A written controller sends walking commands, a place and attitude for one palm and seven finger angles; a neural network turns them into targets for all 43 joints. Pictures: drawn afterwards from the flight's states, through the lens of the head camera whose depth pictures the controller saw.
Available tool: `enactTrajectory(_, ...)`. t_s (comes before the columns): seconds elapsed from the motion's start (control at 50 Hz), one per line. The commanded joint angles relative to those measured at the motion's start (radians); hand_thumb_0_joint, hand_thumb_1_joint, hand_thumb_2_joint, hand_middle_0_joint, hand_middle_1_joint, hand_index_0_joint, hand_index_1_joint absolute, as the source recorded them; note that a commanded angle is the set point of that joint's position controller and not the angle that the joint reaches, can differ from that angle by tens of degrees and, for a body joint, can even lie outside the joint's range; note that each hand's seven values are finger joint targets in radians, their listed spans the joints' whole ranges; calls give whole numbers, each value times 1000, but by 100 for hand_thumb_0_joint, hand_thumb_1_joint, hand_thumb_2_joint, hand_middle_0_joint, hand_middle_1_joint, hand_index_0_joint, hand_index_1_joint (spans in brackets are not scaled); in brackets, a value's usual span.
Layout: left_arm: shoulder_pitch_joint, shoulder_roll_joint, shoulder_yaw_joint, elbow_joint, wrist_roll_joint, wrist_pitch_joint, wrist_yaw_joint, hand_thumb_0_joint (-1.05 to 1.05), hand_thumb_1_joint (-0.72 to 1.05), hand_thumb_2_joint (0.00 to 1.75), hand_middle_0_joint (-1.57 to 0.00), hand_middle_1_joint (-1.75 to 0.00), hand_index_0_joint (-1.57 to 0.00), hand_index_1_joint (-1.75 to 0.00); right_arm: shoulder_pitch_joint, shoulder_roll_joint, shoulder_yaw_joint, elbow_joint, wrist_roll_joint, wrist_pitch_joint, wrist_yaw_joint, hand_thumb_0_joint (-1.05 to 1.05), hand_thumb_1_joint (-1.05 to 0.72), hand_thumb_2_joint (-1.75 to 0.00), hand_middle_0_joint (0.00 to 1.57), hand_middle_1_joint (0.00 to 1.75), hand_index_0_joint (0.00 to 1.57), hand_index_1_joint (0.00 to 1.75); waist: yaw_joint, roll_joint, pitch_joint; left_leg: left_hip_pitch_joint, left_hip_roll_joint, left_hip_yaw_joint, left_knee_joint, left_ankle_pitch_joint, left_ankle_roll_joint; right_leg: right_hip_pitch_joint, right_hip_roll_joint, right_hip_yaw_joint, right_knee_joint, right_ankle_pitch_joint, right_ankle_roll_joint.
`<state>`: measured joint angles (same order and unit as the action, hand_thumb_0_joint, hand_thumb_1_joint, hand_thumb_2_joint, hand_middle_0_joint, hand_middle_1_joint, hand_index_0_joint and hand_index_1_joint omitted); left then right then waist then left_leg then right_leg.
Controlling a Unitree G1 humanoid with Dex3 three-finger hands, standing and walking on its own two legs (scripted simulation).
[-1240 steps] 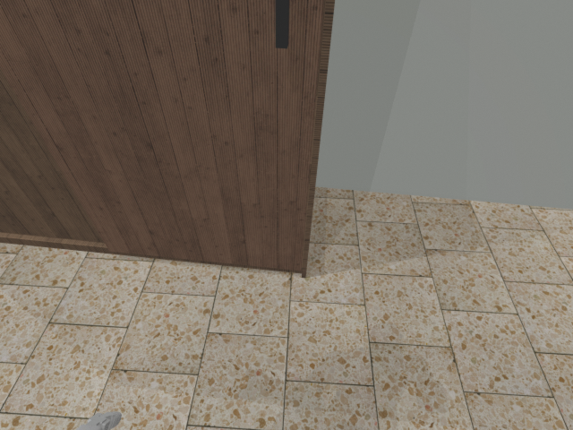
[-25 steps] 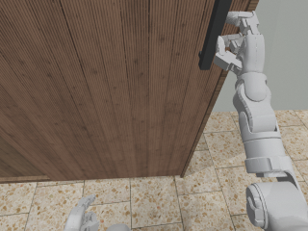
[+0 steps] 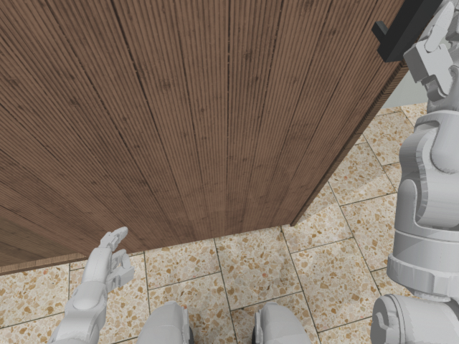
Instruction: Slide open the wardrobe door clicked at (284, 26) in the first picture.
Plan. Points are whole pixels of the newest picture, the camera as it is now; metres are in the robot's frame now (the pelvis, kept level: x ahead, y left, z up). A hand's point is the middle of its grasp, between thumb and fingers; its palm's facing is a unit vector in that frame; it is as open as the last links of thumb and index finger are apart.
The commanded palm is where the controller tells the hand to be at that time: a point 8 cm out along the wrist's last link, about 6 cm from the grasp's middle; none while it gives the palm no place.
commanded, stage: step sideways, sliding the door along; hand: right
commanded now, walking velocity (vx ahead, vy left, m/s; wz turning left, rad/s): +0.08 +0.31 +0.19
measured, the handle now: out of the picture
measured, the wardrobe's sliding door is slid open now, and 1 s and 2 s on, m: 0.01 0.17 0.36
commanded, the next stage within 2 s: none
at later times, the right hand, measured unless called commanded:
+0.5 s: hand (343, 69) +0.37 -0.13 +0.25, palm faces +0.43 +0.89 +0.14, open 5.0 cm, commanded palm +0.33 -0.07 +0.24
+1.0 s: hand (256, 81) +0.36 -0.04 +0.25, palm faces +0.32 +0.94 +0.11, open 4.7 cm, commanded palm +0.33 -0.01 +0.24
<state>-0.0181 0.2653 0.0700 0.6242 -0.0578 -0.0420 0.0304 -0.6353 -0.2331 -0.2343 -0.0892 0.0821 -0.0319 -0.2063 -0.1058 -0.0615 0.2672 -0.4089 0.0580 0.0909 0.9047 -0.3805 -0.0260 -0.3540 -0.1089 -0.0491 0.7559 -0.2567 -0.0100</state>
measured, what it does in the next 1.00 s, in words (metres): steps to the left: left foot, then right foot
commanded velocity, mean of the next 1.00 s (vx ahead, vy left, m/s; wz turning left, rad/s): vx -0.23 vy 0.14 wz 0.15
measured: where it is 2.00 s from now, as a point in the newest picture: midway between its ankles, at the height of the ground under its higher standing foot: outside the picture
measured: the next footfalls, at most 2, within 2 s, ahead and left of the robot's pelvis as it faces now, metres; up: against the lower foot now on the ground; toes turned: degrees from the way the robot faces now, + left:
left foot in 0.26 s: +0.11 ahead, +0.25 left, +0.00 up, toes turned +6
right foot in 0.42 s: +0.09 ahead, -0.02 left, +0.00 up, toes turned -3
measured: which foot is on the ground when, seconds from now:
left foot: up 0.00-0.24, down 0.26-0.42, up 0.44-0.84, down 0.86-1.00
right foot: down 0.00-0.30, up 0.32-0.40, down 0.42-1.00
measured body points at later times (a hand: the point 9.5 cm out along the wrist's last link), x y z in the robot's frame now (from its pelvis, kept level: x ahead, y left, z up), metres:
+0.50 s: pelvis +0.06 +0.07 +0.01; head +0.17 +0.05 +0.45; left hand +0.31 +0.28 -0.08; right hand +0.35 -0.17 +0.24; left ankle +0.07 +0.24 -0.66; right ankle +0.03 -0.03 -0.71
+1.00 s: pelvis +0.08 +0.13 +0.01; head +0.17 +0.12 +0.45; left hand +0.32 +0.32 -0.06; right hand +0.34 -0.08 +0.25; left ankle +0.16 +0.22 -0.71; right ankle +0.05 -0.01 -0.67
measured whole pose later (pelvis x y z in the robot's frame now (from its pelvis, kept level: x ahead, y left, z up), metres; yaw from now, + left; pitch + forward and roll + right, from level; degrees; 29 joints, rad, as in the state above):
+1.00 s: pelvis +0.08 +0.13 +0.01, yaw +1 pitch -3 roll +1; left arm 0.03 0.20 -0.01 0.55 -0.01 -0.15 -0.06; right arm -0.03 -0.06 -0.10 -0.66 0.03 -0.12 -0.24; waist -0.09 0.00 0.25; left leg -0.35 0.01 0.12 0.60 -0.19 0.06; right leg -0.34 -0.05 0.01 0.97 -0.63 0.04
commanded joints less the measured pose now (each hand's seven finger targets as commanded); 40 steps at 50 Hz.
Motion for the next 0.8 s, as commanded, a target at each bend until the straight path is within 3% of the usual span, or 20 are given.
enactTrajectory(0.0,-28,92,44,-171,12,-36,-65,0,90,90,-20,-30,-20,-30,-548,-29,269,-535,-4,-203,152,0,-90,-90,45,140,45,140,143,-169,-636,-277,23,-156,372,-203,11,616,-439,403,-253,793,-229)
enactTrajectory(0.04,1,76,40,-157,-1,-49,-64,0,90,90,-20,-30,-20,-30,-421,4,292,-463,-3,-169,146,0,-90,-90,45,140,45,140,137,-247,-570,-286,19,-97,288,-125,3,638,-336,195,-237,779,-175)
enactTrajectory(0.08,19,67,33,-177,2,-80,-55,0,90,90,-20,-30,-20,-30,-374,25,315,-492,-1,-148,145,0,-90,-90,45,140,45,140,134,-288,-579,-192,-3,-43,144,-66,-3,643,-273,80,-227,839,-123)
enactTrajectory(0.18,38,51,-2,-209,0,-160,-24,0,90,90,-20,-30,-20,-30,-244,27,332,-522,-10,-117,132,0,-90,-90,45,140,45,140,136,-287,-523,143,-53,45,-273,181,-16,493,-198,-62,-147,743,-37)
enactTrajectory(0.2,35,43,-11,-211,-5,-174,-24,0,90,90,-20,-30,-20,-30,-218,28,339,-543,-18,-119,132,0,-90,-90,45,140,45,140,127,-252,-518,215,-49,50,-371,297,-21,441,-167,-52,-97,688,-27)
enactTrajectory(0.22,26,31,-17,-211,-7,-181,-20,0,90,90,-20,-30,-20,-30,-198,6,327,-548,-32,-123,132,0,-90,-90,45,140,45,140,121,-138,-511,297,-8,19,-435,570,-23,358,-115,-63,-26,545,-10)
enactTrajectory(0.24,25,8,-23,-203,-3,-181,-12,0,90,90,-20,-30,-20,-30,-178,-26,321,-557,-49,-130,126,0,-90,-90,45,140,45,140,132,35,-505,352,125,-108,-449,942,13,222,-37,-79,73,289,27)
enactTrajectory(0.26,17,-7,-32,-187,19,-185,-1,0,90,90,-20,-30,-20,-30,-151,-48,312,-586,-51,-138,124,0,-90,-90,45,140,45,140,138,106,-483,372,228,-209,-415,1224,54,79,48,-65,108,-126,54)
enactTrajectory(0.28,28,3,-24,-163,10,-178,3,0,90,90,-20,-30,-20,-30,-110,-64,286,-647,-51,-133,111,0,-90,-90,45,140,45,140,119,166,-513,432,281,-318,-375,1431,113,-4,89,-18,189,-295,55)
enactTrajectory(0.3,38,3,-21,-156,12,-175,2,0,90,90,-20,-30,-20,-30,-84,-53,295,-711,-48,-152,106,0,-90,-90,45,140,45,140,104,271,-563,508,290,-315,-332,1443,136,-41,84,26,220,-341,41)
enactTrajectory(0.34,36,3,-23,-151,13,-177,-1,0,90,90,-20,-30,-20,-30,-34,14,345,-777,-50,-179,101,0,-90,-90,45,140,45,140,121,346,-618,587,253,-245,-241,1419,144,-40,67,47,33,-251,19)
enactTrajectory(0.36,38,6,-18,-152,15,-174,-4,0,90,90,-20,-30,-20,-30,-29,46,377,-812,-52,-193,101,0,-90,-90,45,140,45,140,136,319,-639,509,208,-190,-174,1324,115,91,35,30,-121,-44,9)
enactTrajectory(0.38,31,33,-3,-160,13,-169,-5,0,90,90,-20,-30,-20,-30,-15,85,426,-834,-47,-205,106,0,-90,-90,45,140,45,140,152,166,-664,282,110,-79,-84,968,29,363,-68,61,-261,507,-19)
enactTrajectory(0.4,13,61,22,-205,18,-164,-26,0,90,90,-20,-30,-20,-30,35,141,470,-820,-44,-214,123,0,-90,-90,45,140,45,140,122,-59,-691,18,1,-41,48,245,-7,577,-263,223,-251,1036,-110)
enactTrajectory(0.42,21,46,17,-238,13,-161,-52,0,90,90,-20,-30,-20,-30,18,179,522,-863,-47,-233,140,0,-90,-90,45,140,45,140,120,-139,-690,-82,-12,-83,161,-169,13,650,-309,215,-223,1228,-153)
enactTrajectory(0.44,23,36,16,-242,21,-170,-63,0,90,90,-20,-30,-20,-30,-8,182,531,-884,-62,-246,143,0,-90,-90,45,140,45,140,139,-197,-641,-133,-12,-91,228,-228,19,622,-288,183,-222,1170,-152)
enactTrajectory(0.5,64,38,14,-233,18,-182,-82,0,90,90,-20,-30,-20,-30,102,159,516,-845,-62,-245,126,0,-90,-90,45,140,45,140,133,-199,-565,-238,-21,-62,251,-135,22,694,-260,110,-216,1113,-128)
enactTrajectory(0.6,64,27,-12,-254,40,-177,-89,0,90,90,-20,-30,-20,-30,191,136,511,-859,-66,-221,134,0,-90,-90,45,140,45,140,120,-232,-496,-194,-40,-2,98,-14,4,687,-235,15,-253,1096,-67)
enactTrajectory(0.68,49,16,-29,-260,54,-170,-84,0,90,90,-20,-30,-20,-30,250,85,460,-877,-67,-211,134,0,-90,-90,45,140,45,140,120,-272,-460,-117,-58,21,-46,67,1,656,-237,-39,-259,1104,-44)
enactTrajectory(0.78,-4,4,-49,-262,44,-159,-79,0,90,90,-20,-30,-20,-30,291,61,423,-892,-57,-208,137,0,-90,-90,45,140,45,140,116,-202,-439,127,-86,44,-311,272,3,494,-244,-61,-111,1011,-35)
